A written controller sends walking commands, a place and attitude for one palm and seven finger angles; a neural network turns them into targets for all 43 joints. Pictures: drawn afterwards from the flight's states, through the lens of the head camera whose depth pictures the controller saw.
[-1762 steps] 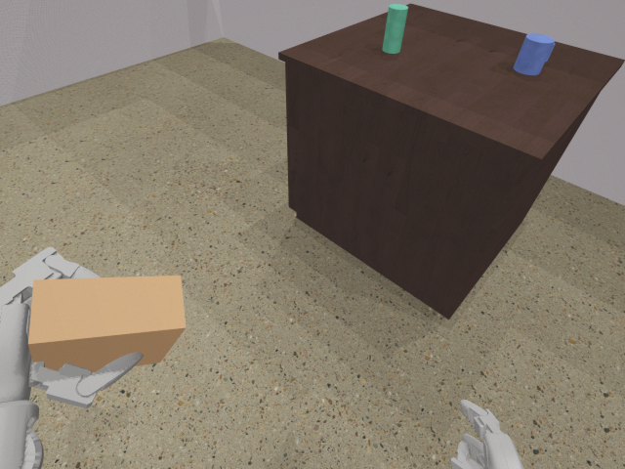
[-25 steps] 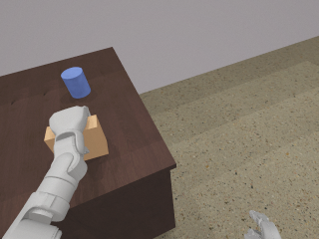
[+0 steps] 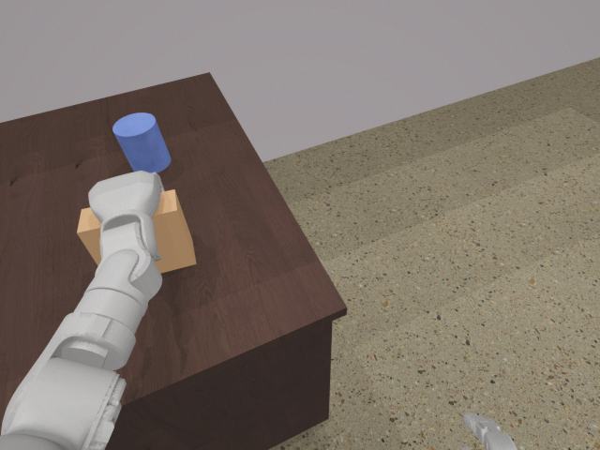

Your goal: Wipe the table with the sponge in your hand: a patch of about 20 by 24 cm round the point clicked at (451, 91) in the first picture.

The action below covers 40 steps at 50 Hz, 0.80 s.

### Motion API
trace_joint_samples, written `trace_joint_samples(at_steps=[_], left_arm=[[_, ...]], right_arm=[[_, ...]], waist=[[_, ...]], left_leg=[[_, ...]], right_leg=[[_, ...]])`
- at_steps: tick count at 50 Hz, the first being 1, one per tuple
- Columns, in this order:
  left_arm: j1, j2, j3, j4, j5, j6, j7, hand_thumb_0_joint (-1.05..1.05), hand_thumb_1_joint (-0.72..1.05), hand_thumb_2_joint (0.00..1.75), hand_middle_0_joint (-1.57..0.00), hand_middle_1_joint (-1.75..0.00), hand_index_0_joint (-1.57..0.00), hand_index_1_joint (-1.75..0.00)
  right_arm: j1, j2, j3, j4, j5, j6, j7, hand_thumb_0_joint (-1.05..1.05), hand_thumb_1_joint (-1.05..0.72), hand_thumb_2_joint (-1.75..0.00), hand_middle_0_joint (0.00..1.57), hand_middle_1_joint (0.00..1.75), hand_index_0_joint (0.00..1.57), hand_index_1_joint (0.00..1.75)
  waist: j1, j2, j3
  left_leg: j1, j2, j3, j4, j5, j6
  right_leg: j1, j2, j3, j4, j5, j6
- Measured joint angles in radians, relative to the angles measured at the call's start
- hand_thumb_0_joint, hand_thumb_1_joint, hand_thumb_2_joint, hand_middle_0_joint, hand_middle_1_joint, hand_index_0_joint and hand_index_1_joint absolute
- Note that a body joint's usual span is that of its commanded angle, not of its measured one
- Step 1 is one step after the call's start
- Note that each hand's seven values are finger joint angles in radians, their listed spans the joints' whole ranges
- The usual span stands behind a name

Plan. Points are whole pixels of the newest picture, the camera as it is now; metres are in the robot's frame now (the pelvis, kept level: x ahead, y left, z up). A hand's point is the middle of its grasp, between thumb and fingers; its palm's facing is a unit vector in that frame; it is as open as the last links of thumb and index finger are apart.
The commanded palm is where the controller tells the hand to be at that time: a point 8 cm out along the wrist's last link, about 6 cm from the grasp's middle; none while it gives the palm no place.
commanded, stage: wipe back along the third lane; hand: left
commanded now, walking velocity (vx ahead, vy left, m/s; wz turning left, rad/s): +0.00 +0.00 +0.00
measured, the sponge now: (146, 246) +0.39 +0.27 +0.04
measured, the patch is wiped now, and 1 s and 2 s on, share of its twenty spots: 1.00 1.00 1.00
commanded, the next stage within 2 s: none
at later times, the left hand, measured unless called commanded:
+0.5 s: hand (144, 225) +0.40 +0.26 +0.08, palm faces +0.00 -0.01 -1.00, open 9.8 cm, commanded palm +0.35 +0.25 +0.12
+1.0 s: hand (152, 250) +0.35 +0.23 +0.08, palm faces +0.05 -0.05 -1.00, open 9.8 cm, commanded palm +0.30 +0.22 +0.12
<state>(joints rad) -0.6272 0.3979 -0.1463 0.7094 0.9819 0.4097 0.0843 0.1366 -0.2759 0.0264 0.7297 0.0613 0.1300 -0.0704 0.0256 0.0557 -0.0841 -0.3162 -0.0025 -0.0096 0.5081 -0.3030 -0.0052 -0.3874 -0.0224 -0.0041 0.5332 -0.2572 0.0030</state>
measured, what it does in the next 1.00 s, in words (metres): stands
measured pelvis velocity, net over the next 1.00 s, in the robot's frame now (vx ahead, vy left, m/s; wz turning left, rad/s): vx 0.03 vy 0.00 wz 0.00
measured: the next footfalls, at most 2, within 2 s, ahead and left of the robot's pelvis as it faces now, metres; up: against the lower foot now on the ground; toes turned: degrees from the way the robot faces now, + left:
none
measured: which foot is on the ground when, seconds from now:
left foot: down 0.00-1.00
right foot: down 0.00-1.00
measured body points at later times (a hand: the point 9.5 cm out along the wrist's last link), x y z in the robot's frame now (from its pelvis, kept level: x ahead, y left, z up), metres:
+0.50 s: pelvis +0.02 +0.01 +0.00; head +0.03 -0.03 +0.45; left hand +0.39 +0.26 +0.14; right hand +0.18 -0.24 -0.13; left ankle -0.03 +0.13 -0.73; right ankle +0.00 -0.12 -0.73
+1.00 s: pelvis +0.03 +0.00 +0.00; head +0.03 -0.04 +0.45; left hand +0.34 +0.23 +0.14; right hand +0.27 -0.20 -0.10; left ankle -0.03 +0.13 -0.73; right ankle +0.00 -0.12 -0.73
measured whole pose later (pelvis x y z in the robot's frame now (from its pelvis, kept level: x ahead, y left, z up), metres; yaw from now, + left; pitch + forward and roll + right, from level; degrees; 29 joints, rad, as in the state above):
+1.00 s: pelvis +0.03 +0.00 +0.00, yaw +0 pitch +3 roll +0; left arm -0.24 0.33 -0.29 0.13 0.99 0.65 0.08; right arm 0.01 -0.27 0.05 0.66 0.07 0.14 0.00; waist 0.09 0.10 -0.09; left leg -0.21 -0.01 -0.01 0.51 -0.36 0.00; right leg -0.29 -0.03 -0.01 0.56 -0.33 0.01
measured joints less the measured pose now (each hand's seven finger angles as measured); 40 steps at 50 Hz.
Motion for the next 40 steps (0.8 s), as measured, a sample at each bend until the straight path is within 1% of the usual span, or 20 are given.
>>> trace_joint_samples(at_steps=[8,14,17,20,25,30,34,40], left_arm=[[-0.075,0.016,-0.004,0.094,0.015,-0.024,0.0,0.02,-0.54,1.12,-0.75,-1.38,-0.79,-1.37],[-0.027,0.006,-0.016,0.042,0.004,-0.009,0.03,0.01,-0.54,1.12,-0.74,-1.38,-0.79,-1.38],[0.01,-0.005,-0.026,-0.006,-0.007,0.02,0.051,0.01,-0.53,1.12,-0.73,-1.4,-0.77,-1.39],[0.051,-0.021,-0.041,-0.066,-0.019,0.063,0.062,0.0,-0.52,1.12,-0.72,-1.41,-0.76,-1.41],[0.099,-0.044,-0.068,-0.153,-0.024,0.131,0.043,0.0,-0.5,1.11,-0.71,-1.42,-0.75,-1.41],[0.161,-0.054,-0.085,-0.253,-0.017,0.16,0.019,-0.01,-0.5,1.1,-0.71,-1.42,-0.75,-1.41],[0.227,-0.06,-0.102,-0.346,-0.004,0.169,0.015,-0.01,-0.49,1.1,-0.7,-1.42,-0.75,-1.42],[0.284,-0.074,-0.144,-0.444,0.011,0.212,0.01,0.0,-0.49,1.1,-0.7,-1.42,-0.75,-1.42]], right_arm=[[0.029,-0.001,-0.012,0.001,-0.002,0.002,0.008,0.01,-0.91,-0.9,0.21,0.3,0.2,0.3],[0.053,-0.006,-0.025,0.01,-0.001,0.009,0.021,0.01,-0.91,-0.9,0.21,0.3,0.2,0.3],[0.052,-0.005,-0.029,0.016,0.002,0.013,0.028,0.01,-0.91,-0.9,0.2,0.3,0.2,0.3],[0.038,-0.006,-0.028,0.019,0.006,0.019,0.035,0.01,-0.91,-0.9,0.2,0.3,0.2,0.3],[-0.007,-0.006,-0.015,0.006,0.009,0.026,0.038,0.01,-0.91,-0.9,0.2,0.3,0.2,0.3],[-0.056,-0.006,-0.006,-0.031,0.009,0.022,0.042,0.01,-0.91,-0.9,0.2,0.3,0.2,0.3],[-0.086,-0.006,-0.002,-0.057,0.009,0.016,0.049,0.01,-0.91,-0.9,0.2,0.3,0.2,0.3],[-0.119,-0.006,0.002,-0.071,0.008,0.016,0.063,0.01,-0.91,-0.9,0.2,0.3,0.2,0.3]], waist=[[-0.012,-0.001,-0.005],[-0.003,0.01,-0.013],[0.004,0.014,-0.015],[0.011,0.019,-0.017],[0.022,0.023,-0.014],[0.033,0.027,-0.014],[0.046,0.029,-0.015],[0.065,0.032,-0.013]], left_leg=[[-0.033,-0.004,-0.001,0.013,-0.005,0.006],[-0.028,-0.003,0.004,0.012,-0.012,0.009],[-0.015,-0.004,0.005,0.007,-0.015,0.01],[0.001,-0.004,0.005,0.003,-0.019,0.011],[0.03,-0.007,0.002,-0.003,-0.025,0.012],[0.052,-0.008,0.001,-0.006,-0.032,0.011],[0.068,-0.008,0.0,-0.005,-0.041,0.009],[0.084,-0.008,-0.007,0.001,-0.051,0.007]], right_leg=[[-0.026,-0.004,0.0,0.0,0.002,0.005],[-0.021,-0.003,0.004,-0.005,-0.002,0.008],[-0.01,-0.003,0.005,-0.007,-0.006,0.008],[0.006,-0.004,0.005,-0.009,-0.011,0.009],[0.032,-0.007,0.002,-0.007,-0.023,0.01],[0.051,-0.008,0.001,-0.001,-0.035,0.01],[0.065,-0.008,0.0,0.004,-0.046,0.01],[0.081,-0.009,-0.007,0.015,-0.062,0.007]])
